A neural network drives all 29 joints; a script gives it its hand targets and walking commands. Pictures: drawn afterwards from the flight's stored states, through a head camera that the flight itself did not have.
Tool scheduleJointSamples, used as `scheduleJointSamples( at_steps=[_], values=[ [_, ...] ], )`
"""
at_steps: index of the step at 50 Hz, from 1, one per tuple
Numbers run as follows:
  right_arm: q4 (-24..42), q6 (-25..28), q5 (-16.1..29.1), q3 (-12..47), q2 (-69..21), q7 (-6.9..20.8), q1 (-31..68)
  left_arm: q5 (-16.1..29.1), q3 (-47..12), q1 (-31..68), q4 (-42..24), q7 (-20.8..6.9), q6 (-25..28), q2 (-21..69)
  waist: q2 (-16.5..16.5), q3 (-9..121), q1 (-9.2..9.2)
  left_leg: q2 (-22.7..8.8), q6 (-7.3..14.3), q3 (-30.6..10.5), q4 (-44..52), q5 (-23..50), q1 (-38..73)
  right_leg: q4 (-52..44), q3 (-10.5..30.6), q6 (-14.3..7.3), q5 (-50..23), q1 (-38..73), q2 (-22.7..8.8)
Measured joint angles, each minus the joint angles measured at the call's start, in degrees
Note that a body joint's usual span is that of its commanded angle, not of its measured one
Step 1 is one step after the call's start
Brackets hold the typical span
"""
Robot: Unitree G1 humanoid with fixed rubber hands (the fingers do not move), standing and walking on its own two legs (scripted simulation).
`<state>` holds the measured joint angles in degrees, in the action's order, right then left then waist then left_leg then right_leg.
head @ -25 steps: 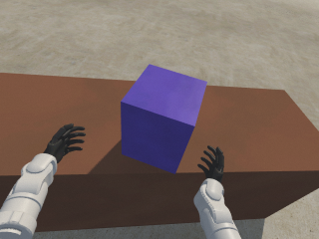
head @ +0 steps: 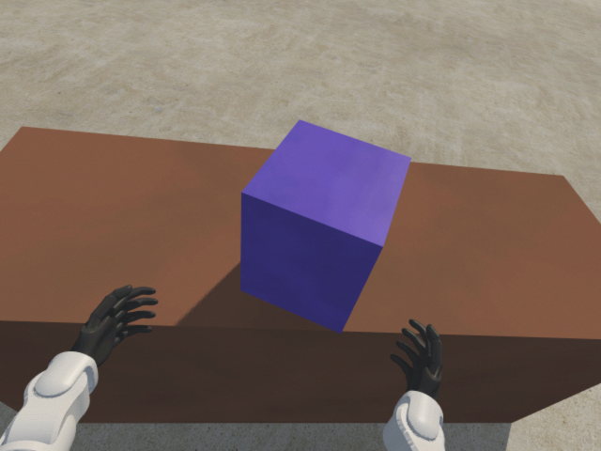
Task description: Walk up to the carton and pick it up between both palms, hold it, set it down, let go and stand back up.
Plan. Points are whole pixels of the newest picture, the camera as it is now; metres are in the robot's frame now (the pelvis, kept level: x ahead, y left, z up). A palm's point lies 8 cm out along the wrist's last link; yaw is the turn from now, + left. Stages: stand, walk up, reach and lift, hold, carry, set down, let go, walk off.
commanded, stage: set down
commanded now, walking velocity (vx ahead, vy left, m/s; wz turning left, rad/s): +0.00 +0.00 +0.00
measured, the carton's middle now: (320, 228) +0.48 -0.02 +0.01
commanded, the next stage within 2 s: let go in 0.98 s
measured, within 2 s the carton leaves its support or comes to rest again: neither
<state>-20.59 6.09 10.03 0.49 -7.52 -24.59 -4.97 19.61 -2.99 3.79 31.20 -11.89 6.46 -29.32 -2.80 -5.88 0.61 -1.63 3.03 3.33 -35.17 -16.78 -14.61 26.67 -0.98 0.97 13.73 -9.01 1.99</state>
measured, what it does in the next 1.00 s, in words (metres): shifts its weight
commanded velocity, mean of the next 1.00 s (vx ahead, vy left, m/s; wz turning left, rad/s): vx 0.00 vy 0.00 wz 0.00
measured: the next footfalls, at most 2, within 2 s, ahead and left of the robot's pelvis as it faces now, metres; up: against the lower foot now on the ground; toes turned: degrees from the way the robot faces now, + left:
none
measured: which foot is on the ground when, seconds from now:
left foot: down 0.00-1.00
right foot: down 0.00-1.00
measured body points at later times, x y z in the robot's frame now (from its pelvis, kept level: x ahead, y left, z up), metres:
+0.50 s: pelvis +0.02 +0.00 +0.00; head +0.03 +0.04 +0.45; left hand +0.26 +0.26 -0.03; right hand +0.22 -0.18 -0.03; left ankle +0.03 +0.07 -0.73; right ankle +0.01 -0.14 -0.73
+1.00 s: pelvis +0.03 -0.07 +0.01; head +0.01 -0.06 +0.45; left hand +0.21 +0.18 -0.06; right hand +0.21 -0.24 -0.06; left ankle +0.03 +0.07 -0.73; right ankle +0.01 -0.14 -0.73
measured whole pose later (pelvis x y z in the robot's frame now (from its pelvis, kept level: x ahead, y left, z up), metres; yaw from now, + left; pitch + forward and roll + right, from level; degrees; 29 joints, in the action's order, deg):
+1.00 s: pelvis +0.03 -0.07 +0.01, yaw +2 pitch -8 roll +1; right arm -35.1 10.2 -0.7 4.8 2.8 -10.7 -11.0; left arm 3.9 0.8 -7.9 31.0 -7.6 -2.5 -18.1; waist -2.4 -6.4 0.6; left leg -1.8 -2.4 1.0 -25.5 -14.3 -2.8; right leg 27.0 -3.2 -3.9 17.6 -1.2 2.5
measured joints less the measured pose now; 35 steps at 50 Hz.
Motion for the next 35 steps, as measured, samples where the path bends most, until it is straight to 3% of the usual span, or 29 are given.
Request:
scheduleJointSamples(
  at_steps=[12, 24, 35],
  values=[
    [-1.49, 4.99, -0.47, 1.78, 2.03, 2.8, -4.94, -2.58, 1.99, -5.45, -5.99, -0.14, -1.76, 0.17, 0.18, -0.77, 0.76, -0.41, -0.25, 0.01, -1.74, -2.42, 1.5, 0.59, 0.13, 0.05, 1.72, 1.94, 0.38],
    [-6.57, 6.28, -3.27, 1.77, 5.74, 7.55, -5.94, -5.82, 1.48, -8.93, -7.23, 1.87, -5.32, 3.95, 1.35, -1.21, 0.69, -0.55, -0.92, 0.36, -0.95, -3.27, 5.14, 0.04, 0.55, -0.16, 2.53, 5.29, 0.5],
    [-12.45, 6.57, -6.6, 2.36, 8.57, 11.87, -3.86, -11.05, 2.44, -9.37, -5.31, 3.72, -8.21, 8.72, 1.24, -1.09, 0.72, -0.44, -2.41, 0.23, 3.3, -1.23, 8.93, -0.71, 0.39, -1.63, 2.55, 7.51, 0.52]
  ],
)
